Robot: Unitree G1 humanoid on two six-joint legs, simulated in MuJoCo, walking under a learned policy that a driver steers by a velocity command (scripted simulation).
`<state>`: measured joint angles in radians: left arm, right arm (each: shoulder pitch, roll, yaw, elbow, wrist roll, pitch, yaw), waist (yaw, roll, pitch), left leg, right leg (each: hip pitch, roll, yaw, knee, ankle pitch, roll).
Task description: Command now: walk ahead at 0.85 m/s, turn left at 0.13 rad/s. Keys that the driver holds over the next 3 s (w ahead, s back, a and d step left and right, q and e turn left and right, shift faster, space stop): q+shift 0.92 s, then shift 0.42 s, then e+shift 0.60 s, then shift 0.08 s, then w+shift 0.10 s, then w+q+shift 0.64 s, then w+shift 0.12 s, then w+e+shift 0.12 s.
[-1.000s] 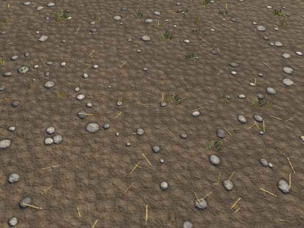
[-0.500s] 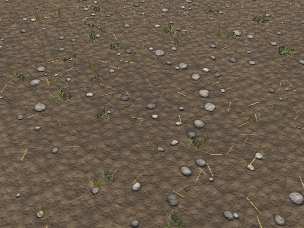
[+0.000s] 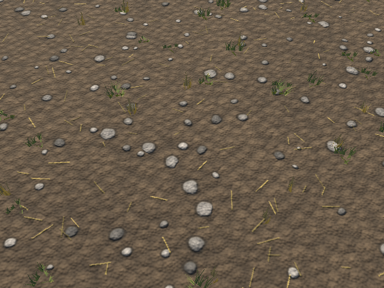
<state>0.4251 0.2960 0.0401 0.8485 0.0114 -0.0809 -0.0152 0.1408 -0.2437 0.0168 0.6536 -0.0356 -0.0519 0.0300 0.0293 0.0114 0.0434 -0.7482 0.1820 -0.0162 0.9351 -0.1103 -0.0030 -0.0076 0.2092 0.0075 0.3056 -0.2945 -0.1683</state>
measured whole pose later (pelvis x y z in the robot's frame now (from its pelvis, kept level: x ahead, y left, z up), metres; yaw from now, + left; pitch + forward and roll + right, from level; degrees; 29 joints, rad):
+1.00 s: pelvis +0.44 +0.03 +0.01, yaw +50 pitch +0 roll +1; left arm 0.13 0.30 0.00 0.65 0.02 0.02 0.04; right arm 0.24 -0.40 -0.10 0.71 -0.01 0.08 0.03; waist -0.02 0.07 0.08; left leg -0.50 -0.10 -0.13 1.18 -0.41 -0.06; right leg -0.24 0.01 0.00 0.42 -0.18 -0.04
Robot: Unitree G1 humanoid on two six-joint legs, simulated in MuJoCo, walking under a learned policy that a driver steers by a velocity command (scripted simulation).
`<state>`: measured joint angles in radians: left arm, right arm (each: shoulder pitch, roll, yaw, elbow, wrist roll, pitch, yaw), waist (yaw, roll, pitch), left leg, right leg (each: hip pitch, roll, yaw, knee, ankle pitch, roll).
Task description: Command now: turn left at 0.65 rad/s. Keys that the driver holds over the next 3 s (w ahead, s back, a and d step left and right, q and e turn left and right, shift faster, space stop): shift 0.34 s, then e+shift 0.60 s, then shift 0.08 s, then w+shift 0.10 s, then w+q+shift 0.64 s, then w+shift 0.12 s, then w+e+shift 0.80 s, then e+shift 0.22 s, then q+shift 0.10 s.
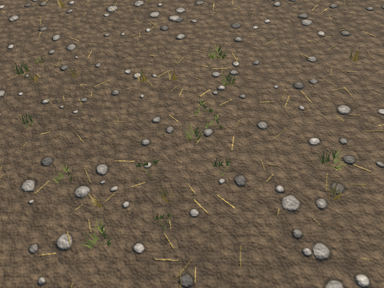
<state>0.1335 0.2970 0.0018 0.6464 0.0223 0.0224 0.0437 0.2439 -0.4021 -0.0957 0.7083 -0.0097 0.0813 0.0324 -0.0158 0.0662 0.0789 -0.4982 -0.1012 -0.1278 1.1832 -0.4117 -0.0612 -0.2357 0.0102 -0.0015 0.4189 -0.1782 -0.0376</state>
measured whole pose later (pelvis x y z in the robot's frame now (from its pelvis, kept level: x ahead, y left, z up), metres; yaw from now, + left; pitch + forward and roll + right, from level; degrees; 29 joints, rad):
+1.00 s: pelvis -0.04 -0.04 +0.00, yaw -22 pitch +1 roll +2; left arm 0.26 0.32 0.08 0.69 -0.01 0.06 0.00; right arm 0.14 -0.33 -0.05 0.75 -0.03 0.05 -0.01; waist 0.01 0.04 0.08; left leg -0.54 0.02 -0.06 1.05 -0.33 -0.06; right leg -0.22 0.13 0.14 0.43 -0.20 -0.11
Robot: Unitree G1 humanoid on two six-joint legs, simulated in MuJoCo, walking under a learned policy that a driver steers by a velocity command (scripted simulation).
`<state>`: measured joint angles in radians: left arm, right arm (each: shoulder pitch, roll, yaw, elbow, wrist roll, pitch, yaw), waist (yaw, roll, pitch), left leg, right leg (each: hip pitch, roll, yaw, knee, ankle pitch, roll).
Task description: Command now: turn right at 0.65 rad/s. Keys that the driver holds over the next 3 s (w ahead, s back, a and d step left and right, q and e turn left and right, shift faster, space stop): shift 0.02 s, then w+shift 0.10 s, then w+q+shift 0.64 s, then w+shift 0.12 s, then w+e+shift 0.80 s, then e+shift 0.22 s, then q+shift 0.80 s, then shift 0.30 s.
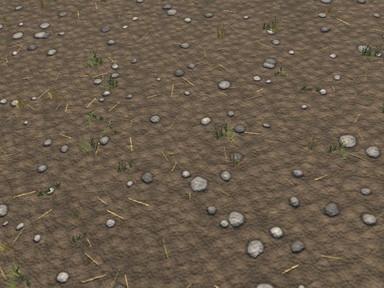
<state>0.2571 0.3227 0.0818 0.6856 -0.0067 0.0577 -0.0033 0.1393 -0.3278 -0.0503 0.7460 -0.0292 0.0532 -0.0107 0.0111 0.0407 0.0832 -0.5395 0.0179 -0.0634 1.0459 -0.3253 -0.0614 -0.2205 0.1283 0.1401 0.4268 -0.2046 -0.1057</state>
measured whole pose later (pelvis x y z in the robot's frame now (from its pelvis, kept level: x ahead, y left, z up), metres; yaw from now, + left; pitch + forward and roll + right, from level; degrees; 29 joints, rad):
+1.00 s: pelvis +0.64 +0.25 -0.04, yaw +27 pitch +2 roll -2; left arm 0.05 0.27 -0.02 0.65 0.04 -0.08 0.00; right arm 0.46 -0.34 -0.07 0.90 -0.02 -0.07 0.00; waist -0.06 0.03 0.05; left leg 0.08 -0.15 -0.18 0.82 -0.39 0.12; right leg -0.57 0.05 -0.06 0.61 -0.08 -0.07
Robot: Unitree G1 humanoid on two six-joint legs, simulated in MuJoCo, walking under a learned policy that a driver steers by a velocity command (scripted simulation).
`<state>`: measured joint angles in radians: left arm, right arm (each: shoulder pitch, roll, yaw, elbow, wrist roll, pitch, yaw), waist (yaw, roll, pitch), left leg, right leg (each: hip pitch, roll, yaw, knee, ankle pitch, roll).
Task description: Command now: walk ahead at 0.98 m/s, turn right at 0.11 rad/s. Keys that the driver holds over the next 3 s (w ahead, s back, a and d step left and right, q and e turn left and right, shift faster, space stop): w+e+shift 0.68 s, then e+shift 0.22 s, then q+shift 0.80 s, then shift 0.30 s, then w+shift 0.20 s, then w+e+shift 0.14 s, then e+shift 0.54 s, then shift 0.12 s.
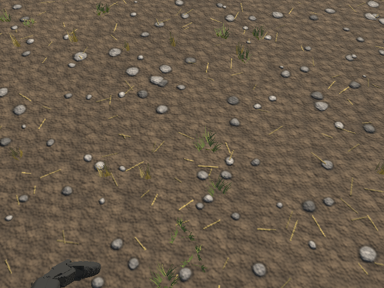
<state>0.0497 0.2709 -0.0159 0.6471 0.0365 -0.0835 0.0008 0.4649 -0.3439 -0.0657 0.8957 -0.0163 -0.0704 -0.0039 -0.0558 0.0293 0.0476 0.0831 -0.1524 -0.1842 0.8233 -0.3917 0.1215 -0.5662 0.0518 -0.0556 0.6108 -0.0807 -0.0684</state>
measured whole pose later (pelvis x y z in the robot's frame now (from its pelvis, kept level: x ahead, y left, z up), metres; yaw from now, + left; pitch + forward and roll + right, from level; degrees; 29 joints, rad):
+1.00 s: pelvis +0.84 -0.17 +0.02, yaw -48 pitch +0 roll -1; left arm 0.27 0.30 0.05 0.78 0.01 -0.01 -0.01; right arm 0.12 -0.23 0.01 0.64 -0.04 -0.03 -0.02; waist 0.02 0.00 0.15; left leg -0.68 0.12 -0.08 1.13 -0.34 -0.06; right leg -0.27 0.23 0.02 0.45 -0.16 -0.18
